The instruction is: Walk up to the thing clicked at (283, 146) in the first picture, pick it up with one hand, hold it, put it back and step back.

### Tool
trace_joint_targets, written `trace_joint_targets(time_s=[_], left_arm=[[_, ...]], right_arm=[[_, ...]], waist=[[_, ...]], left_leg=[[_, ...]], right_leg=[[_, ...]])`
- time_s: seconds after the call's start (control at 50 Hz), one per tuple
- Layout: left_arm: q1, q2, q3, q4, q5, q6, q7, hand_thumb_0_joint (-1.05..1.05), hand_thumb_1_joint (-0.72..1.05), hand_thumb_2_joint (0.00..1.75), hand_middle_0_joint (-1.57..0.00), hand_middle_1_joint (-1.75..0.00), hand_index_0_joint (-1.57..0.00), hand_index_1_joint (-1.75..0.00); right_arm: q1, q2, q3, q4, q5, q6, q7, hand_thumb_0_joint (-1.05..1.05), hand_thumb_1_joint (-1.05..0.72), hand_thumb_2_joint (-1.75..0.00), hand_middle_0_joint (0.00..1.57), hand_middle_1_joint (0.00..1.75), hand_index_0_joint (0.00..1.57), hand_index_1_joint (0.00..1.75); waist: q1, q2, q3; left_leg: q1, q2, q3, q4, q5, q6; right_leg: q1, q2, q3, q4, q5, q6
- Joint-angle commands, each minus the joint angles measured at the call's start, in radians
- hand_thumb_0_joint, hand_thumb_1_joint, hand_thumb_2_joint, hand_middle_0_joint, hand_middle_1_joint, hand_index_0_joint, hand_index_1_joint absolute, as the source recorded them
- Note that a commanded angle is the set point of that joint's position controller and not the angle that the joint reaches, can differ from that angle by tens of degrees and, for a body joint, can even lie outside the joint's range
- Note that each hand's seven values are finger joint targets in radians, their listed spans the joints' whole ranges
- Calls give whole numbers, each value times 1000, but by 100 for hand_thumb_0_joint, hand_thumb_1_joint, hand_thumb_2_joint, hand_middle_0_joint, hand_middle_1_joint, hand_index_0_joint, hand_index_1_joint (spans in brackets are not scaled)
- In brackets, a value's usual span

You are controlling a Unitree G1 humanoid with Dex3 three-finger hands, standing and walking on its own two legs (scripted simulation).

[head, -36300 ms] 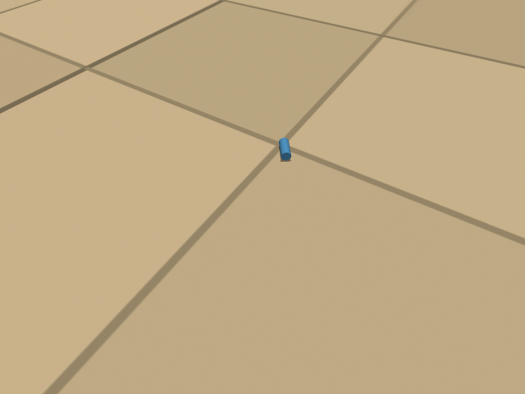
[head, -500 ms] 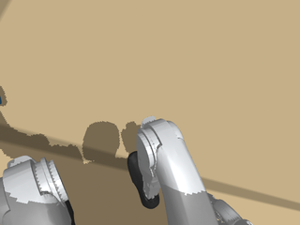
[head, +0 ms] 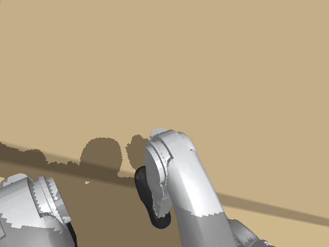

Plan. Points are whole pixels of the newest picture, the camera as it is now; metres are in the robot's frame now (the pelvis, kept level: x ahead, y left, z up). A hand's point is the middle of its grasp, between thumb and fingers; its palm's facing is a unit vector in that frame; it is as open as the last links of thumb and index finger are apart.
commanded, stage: rest palm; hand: left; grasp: from above
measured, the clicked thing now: out of the picture +0.46 +0.32 -0.27
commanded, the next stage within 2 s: close in 0.14 s
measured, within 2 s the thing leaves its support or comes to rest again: neither
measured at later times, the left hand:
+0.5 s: hand out of the picture +0.45 +0.32 -0.25, palm faces -0.47 -0.15 -0.87, open 13.3 cm
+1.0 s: hand out of the picture +0.44 +0.31 -0.25, palm faces -0.46 -0.13 -0.88, open 11.3 cm
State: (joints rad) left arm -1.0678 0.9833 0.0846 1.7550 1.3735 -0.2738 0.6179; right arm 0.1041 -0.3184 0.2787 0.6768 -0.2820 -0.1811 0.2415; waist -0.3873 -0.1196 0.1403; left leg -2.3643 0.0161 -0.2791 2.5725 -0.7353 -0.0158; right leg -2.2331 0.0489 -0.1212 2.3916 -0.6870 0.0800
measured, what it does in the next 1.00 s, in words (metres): stands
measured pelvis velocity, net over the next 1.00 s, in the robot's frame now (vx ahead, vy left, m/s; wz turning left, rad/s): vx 0.00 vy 0.00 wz -0.01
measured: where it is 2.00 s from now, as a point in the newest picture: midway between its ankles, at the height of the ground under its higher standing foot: (116, 230)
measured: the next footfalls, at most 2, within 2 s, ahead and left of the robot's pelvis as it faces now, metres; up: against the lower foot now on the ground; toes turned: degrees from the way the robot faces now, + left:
none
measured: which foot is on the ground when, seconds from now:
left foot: down 0.00-1.00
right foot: down 0.00-1.00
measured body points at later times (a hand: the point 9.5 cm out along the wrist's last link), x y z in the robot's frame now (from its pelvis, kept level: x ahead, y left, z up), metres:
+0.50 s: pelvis +0.00 +0.00 +0.00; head +0.28 +0.13 +0.33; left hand +0.47 +0.33 -0.20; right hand +0.06 -0.25 -0.06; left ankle +0.06 +0.13 -0.26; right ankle +0.11 -0.13 -0.26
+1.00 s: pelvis +0.00 +0.00 +0.01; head +0.28 +0.13 +0.33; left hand +0.46 +0.32 -0.20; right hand +0.05 -0.26 -0.05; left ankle +0.06 +0.13 -0.27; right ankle +0.11 -0.13 -0.26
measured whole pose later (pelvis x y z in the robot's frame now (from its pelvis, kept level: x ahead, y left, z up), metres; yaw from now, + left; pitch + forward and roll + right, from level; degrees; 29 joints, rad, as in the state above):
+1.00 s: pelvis +0.00 +0.00 +0.01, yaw +0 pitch +29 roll -15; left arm -1.09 1.01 0.08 1.74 1.33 -0.25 0.61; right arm 0.10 -0.35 0.28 0.66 -0.27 -0.21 0.24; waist -0.39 -0.14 0.17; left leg -2.36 0.02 -0.28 2.55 -0.73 -0.02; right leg -2.23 0.05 -0.13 2.37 -0.67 0.08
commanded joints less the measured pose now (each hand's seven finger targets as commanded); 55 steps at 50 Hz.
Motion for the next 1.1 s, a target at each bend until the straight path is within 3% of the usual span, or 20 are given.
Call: trace_joint_targets(time_s=[0.0,0.1,0.16,0.2,0.26,0.32,0.36,0.42,0.46,0.5,0.56,0.64,0.68,0.7,0.8,0.88,0.9,0.96,1.02,1.08], left_arm=[[-259,205,9,-92,-21,25,63,0,-52,100,-10,-94,-8,-96],[-279,220,11,-105,-38,50,65,0,-50,97,-11,-93,-9,-94],[-268,251,48,-103,-52,59,55,0,-50,96,-11,-93,-9,-95],[-252,219,33,-97,-63,67,35,0,-49,96,-12,-92,-10,-94],[-292,275,64,-190,-68,56,27,0,-39,88,-16,-92,-16,-91],[-237,202,24,-119,-77,57,8,0,-35,85,-18,-91,-19,-90],[-245,194,13,-131,-86,53,-7,0,-34,84,-18,-92,-19,-90],[-249,239,38,-185,-94,40,-18,0,-30,83,-23,-87,-23,-86],[-208,218,29,-166,-92,31,-21,0,-30,82,-22,-88,-23,-87],[-214,168,-6,-128,-79,24,-29,0,-27,78,-23,-88,-25,-86],[-244,237,34,-190,-78,9,-18,0,-24,78,-27,-84,-28,-83],[-213,220,17,-118,-57,1,-5,0,-16,73,-32,-81,-34,-79],[-241,238,35,-175,-51,-3,11,0,-16,73,-31,-81,-33,-79],[-280,207,2,-172,-49,-4,12,0,-14,70,-32,-80,-34,-78],[-271,206,-17,-129,-52,7,27,0,-7,64,-38,-74,-41,-72],[-286,202,-15,-148,-56,18,31,0,-4,64,-41,-73,-43,-71],[-252,226,9,-109,-56,23,36,0,-1,64,-43,-72,-45,-70],[-243,226,4,-87,-58,30,32,0,4,60,-47,-69,-50,-66],[-282,260,23,-175,-60,30,33,0,6,56,-49,-66,-51,-64],[-221,249,27,-111,-57,40,33,0,10,53,-51,-65,-54,-62]], right_arm=[[170,-345,-95,10,5,-24,-7,0,-90,-91,20,30,20,30],[157,-354,-99,4,9,-42,-3,0,-90,-91,20,30,20,30],[180,-358,-93,8,10,-45,3,0,-91,-91,20,30,20,30],[174,-354,-96,5,7,-54,9,0,-91,-91,20,30,20,30],[190,-360,-98,10,13,-46,7,0,-90,-90,20,30,20,30],[178,-333,-84,15,13,-43,14,0,-90,-90,20,30,20,30],[191,-344,-92,14,12,-38,14,0,-90,-90,20,30,20,30],[202,-346,-91,14,19,-24,7,0,-90,-90,20,30,20,30],[200,-341,-96,12,19,-16,7,0,-90,-90,20,30,20,30],[201,-329,-84,8,18,-10,12,0,-89,-90,20,30,20,30],[205,-344,-96,0,26,-1,2,0,-89,-90,20,30,20,30],[187,-340,-88,-8,22,-2,1,0,-89,-90,20,30,20,30],[187,-347,-104,-12,25,-1,-6,0,-89,-90,20,30,20,30],[179,-338,-94,-13,22,-7,-4,0,-89,-90,20,30,20,30],[175,-344,-97,-15,23,-16,-18,0,-89,-90,20,30,20,30],[185,-346,-94,-3,22,-29,-18,0,-89,-90,20,30,20,30],[186,-351,-98,3,21,-25,-20,0,-89,-90,20,30,20,30],[180,-343,-83,-4,20,-29,-14,0,-89,-90,20,30,20,30],[176,-357,-89,-8,19,-29,-14,0,-90,-90,20,30,20,30],[180,-355,-88,-5,15,-27,-10,0,-89,-90,20,30,20,30]], waist=[[-53,502,-587],[-53,524,-614],[-53,532,-623],[-56,524,-603],[-45,592,-690],[-58,545,-632],[-67,535,-633],[-43,545,-667],[-35,555,-667],[-63,524,-613],[-43,534,-661],[-53,485,-577],[-28,533,-658],[-47,542,-629],[-59,478,-572],[-56,502,-611],[-53,516,-637],[-60,512,-596],[-35,591,-666],[-46,541,-636]], left_leg=[[501,23,131,-267,228,21],[516,30,121,-277,218,14],[513,30,118,-272,237,16],[515,29,122,-260,242,17],[586,33,114,-273,309,7],[535,33,121,-254,311,10],[520,30,128,-245,305,18],[541,29,125,-260,330,16],[550,31,121,-271,329,11],[523,30,118,-256,318,12],[533,27,120,-269,310,17],[484,26,123,-277,231,21],[540,28,121,-292,256,15],[521,25,121,-284,241,15],[464,26,131,-288,170,25],[515,31,119,-285,224,16],[537,34,116,-289,243,14],[515,34,116,-289,237,13],[571,33,118,-293,303,5],[539,32,129,-278,293,10]], right_leg=[[292,33,-150,-178,276,-90],[305,34,-148,-181,270,-92],[320,32,-151,-177,285,-90],[310,29,-152,-172,288,-87],[352,32,-153,-171,333,-95],[353,38,-157,-175,345,-91],[365,37,-150,-192,350,-87],[386,34,-149,-201,358,-93],[385,37,-153,-192,349,-96],[351,36,-162,-184,340,-96],[378,36,-152,-199,340,-94],[330,40,-153,-202,270,-93],[348,41,-150,-201,285,-98],[314,37,-154,-189,279,-99],[314,39,-139,-229,227,-91],[315,38,-150,-200,270,-92],[335,40,-152,-205,283,-93],[341,36,-152,-202,287,-92],[354,36,-153,-190,329,-98],[368,40,-150,-197,331,-92]])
